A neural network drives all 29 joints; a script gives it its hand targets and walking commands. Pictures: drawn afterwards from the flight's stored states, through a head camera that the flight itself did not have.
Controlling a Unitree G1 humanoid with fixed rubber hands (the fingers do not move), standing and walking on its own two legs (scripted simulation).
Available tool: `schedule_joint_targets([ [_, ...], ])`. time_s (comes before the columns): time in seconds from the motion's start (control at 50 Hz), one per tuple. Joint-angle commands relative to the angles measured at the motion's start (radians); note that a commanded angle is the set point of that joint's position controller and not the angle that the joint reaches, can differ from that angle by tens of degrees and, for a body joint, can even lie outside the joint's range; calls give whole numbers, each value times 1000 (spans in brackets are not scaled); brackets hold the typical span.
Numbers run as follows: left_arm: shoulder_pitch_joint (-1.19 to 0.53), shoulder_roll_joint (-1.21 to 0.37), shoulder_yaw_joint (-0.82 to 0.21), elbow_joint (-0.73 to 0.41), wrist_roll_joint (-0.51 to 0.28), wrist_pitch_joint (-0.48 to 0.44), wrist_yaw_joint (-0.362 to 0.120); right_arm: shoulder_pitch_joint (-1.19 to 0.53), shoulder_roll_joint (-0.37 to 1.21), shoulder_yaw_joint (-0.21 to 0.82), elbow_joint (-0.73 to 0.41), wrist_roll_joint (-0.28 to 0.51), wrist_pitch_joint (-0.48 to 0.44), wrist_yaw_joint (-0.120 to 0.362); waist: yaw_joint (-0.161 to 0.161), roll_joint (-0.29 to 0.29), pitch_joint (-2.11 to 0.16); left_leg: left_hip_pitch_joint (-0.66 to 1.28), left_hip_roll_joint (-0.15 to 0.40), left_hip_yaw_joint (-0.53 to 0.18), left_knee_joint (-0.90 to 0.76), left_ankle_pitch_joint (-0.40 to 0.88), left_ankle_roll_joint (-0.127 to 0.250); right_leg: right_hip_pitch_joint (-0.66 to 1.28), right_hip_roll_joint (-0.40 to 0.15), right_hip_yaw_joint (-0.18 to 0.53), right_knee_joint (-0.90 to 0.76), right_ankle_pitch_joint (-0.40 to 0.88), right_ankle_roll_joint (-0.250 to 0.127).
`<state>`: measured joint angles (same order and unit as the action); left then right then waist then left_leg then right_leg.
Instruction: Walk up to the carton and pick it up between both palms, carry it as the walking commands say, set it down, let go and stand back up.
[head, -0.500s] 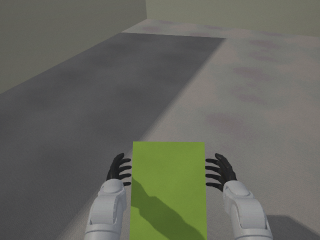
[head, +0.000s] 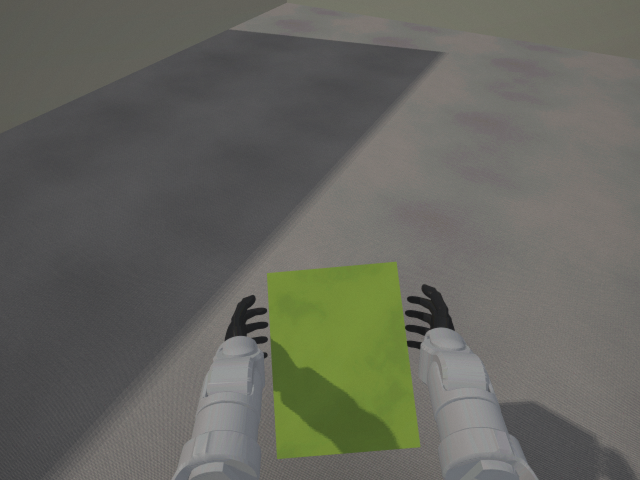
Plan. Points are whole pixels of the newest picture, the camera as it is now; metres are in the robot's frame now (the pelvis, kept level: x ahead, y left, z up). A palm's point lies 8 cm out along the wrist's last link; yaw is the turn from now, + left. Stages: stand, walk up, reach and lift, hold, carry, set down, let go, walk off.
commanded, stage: set down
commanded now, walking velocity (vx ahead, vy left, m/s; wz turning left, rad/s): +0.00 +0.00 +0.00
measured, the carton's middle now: (338, 351) +0.37 -0.01 -0.12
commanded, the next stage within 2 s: none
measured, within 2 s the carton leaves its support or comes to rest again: neither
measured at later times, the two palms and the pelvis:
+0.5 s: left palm (241, 364) +0.34 +0.15 -0.11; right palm (409, 362) +0.34 -0.12 -0.10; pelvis +0.00 +0.02 -0.04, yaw +2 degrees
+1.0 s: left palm (245, 378) +0.36 +0.16 -0.20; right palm (394, 375) +0.36 -0.11 -0.19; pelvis -0.01 +0.04 -0.13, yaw +1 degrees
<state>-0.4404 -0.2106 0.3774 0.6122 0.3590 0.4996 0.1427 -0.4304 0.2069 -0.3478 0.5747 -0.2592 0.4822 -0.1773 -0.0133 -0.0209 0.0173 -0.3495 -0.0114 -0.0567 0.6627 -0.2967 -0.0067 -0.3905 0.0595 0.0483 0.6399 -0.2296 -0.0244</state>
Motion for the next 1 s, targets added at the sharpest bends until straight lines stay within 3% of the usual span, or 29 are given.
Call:
schedule_joint_targets([
  [0.0, -724, -890, -437, 20, -168, -148, -416, -637, 1078, 458, 105, 155, -68, 350, 5, 13, -414, -148, -59, -12, -63, -76, 65, 211, -27, 128, -146, -192, 16],
  [0.04, -769, -877, -442, 47, -175, -166, -428, -613, 1077, 432, 121, 123, -80, 325, -44, -7, -411, -167, -60, -12, -44, -76, 62, 202, -29, 127, -148, -187, 28],
  [0.08, -800, -825, -413, 54, -163, -194, -436, -633, 1067, 423, 119, 105, -98, 311, -41, -40, -421, -209, -60, -19, -8, -72, 67, 202, -39, 153, -148, -222, 42],
  [0.1, -805, -821, -411, 65, -165, -206, -438, -611, 1057, 410, 138, 90, -106, 307, -57, -32, -414, -253, -64, -22, -10, -69, 68, 201, -37, 134, -123, -166, 41],
  [0.14, -771, -804, -420, 75, -171, -229, -437, -629, 1056, 444, 102, 101, -128, 293, -41, -56, -456, -274, -67, -31, 17, -42, 72, 212, -34, 135, -89, -130, 49],
  [0.16, -781, -813, -420, 81, -175, -241, -435, -610, 1030, 419, 109, 83, -141, 288, -65, -45, -455, -299, -70, -42, 19, -34, 72, 210, -36, 139, -81, -95, 46],
  [0.2, -740, -808, -441, 48, -179, -269, -427, -610, 1022, 467, 64, 110, -174, 280, -37, -10, -537, -310, -81, -51, 39, 4, 67, 200, -35, 141, -29, -13, 41],
  [0.24, -725, -811, -491, 9, -194, -286, -416, -552, 1025, 480, 56, 108, -195, 276, -49, 13, -619, -324, -90, -53, 59, 61, 56, 203, -21, 122, 18, 99, 43],
  [0.3, -680, -827, -545, -17, -207, -319, -385, -560, 1029, 551, 14, 135, -245, 278, -23, 25, -752, -343, -100, -55, 98, 152, 39, 165, 7, 91, 107, 254, 42],
  [0.32, -692, -817, -545, 0, -204, -326, -375, -562, 975, 529, 34, 119, -260, 281, -34, 39, -738, -380, -97, -65, 112, 155, 34, 112, 11, 84, 136, 260, 39],
  [0.34, -655, -830, -573, -29, -203, -333, -361, -532, 982, 553, 27, 128, -271, 286, -17, 74, -803, -346, -101, -64, 117, 202, 23, 93, 19, 71, 167, 296, 36],
  [0.36, -662, -838, -617, -55, -218, -340, -352, -522, 990, 569, 5, 132, -290, 291, -44, 64, -858, -333, -107, -62, 135, 263, 13, 82, 31, 63, 181, 351, 33],
  [0.42, -604, -862, -677, -83, -245, -364, -315, -531, 934, 635, -38, 174, -329, 301, -17, 108, -1024, -346, -122, -59, 215, 396, -21, 38, 41, 53, 253, 453, 29],
  [0.44, -583, -875, -698, -80, -249, -368, -305, -500, 936, 633, -37, 163, -330, 299, -51, 80, -1026, -333, -115, -65, 215, 400, -20, 21, 48, 42, 259, 449, 34],
  [0.46, -577, -857, -687, -83, -239, -369, -294, -501, 921, 617, -16, 170, -331, 306, -33, 102, -1021, -348, -119, -63, 232, 381, -24, -35, 55, 36, 287, 410, 29],
  [0.48, -559, -880, -701, -72, -251, -368, -285, -500, 905, 617, -26, 169, -333, 309, -61, 79, -1023, -323, -112, -76, 234, 367, -25, -70, 62, 26, 298, 376, 30],
  [0.5, -577, -899, -708, -62, -243, -368, -275, -563, 896, 636, -59, 185, -343, 315, -32, 114, -1011, -344, -115, -71, 250, 366, -31, -120, 64, 26, 319, 356, 26],
  [0.52, -567, -894, -697, -33, -235, -367, -273, -535, 864, 595, -25, 156, -341, 316, -83, 104, -939, -408, -115, -76, 261, 354, -34, -179, 68, 19, 321, 354, 26],
  [0.54, -558, -894, -697, -25, -236, -369, -264, -561, 877, 623, -45, 176, -344, 319, -30, 99, -966, -379, -119, -73, 261, 333, -32, -175, 66, 13, 340, 322, 26],
  [0.58, -566, -909, -716, -26, -248, -366, -242, -598, 843, 619, -50, 184, -346, 323, -60, 86, -943, -398, -117, -80, 288, 312, -39, -230, 76, 0, 376, 295, 29],
  [0.64, -537, -892, -704, -33, -234, -361, -220, -551, 836, 622, -13, 174, -334, 325, -35, 69, -966, -406, -121, -86, 304, 335, -40, -273, 83, -8, 411, 293, 31],
  [0.66, -568, -883, -695, -42, -236, -360, -218, -557, 816, 599, 4, 160, -337, 327, -66, 86, -947, -457, -122, -84, 334, 310, -44, -322, 84, -9, 434, 266, 29],
  [0.68, -529, -872, -694, -36, -232, -363, -210, -549, 837, 605, 4, 165, -336, 327, -37, 49, -963, -432, -121, -84, 333, 333, -45, -328, 92, -22, 453, 278, 33],
  [0.7, -536, -875, -686, -17, -231, -361, -211, -560, 803, 590, 7, 158, -341, 326, -73, 55, -951, -453, -121, -84, 351, 306, -43, -349, 92, -15, 448, 253, 28],
  [0.72, -540, -857, -692, -30, -236, -363, -206, -571, 809, 601, 5, 174, -342, 328, -39, 65, -928, -451, -120, -85, 349, 314, -46, -366, 94, -17, 462, 248, 29],
  [0.74, -567, -873, -701, -28, -247, -364, -204, -597, 812, 588, -6, 172, -346, 326, -64, 48, -949, -469, -126, -87, 368, 313, -42, -362, 103, -26, 478, 258, 32],
  [0.86, -714, -856, -705, -35, -264, -357, -181, -676, 749, 537, 27, 169, -343, 319, -76, 100, -937, -490, -124, -104, 404, 178, -53, -517, 101, -39, 543, 114, 25],
  [0.92, -743, -861, -727, -70, -283, -362, -174, -744, 758, 559, -30, 192, -349, 313, -85, 84, -1046, -510, -133, -99, 469, 212, -54, -541, 109, -44, 594, 139, 26],
  [0.98, -777, -852, -721, -53, -279, -352, -164, -768, 744, 549, -20, 188, -342, 307, -78, 116, -1067, -518, -132, -87, 498, 184, -59, -600, 107, -49, 635, 114, 34],
])
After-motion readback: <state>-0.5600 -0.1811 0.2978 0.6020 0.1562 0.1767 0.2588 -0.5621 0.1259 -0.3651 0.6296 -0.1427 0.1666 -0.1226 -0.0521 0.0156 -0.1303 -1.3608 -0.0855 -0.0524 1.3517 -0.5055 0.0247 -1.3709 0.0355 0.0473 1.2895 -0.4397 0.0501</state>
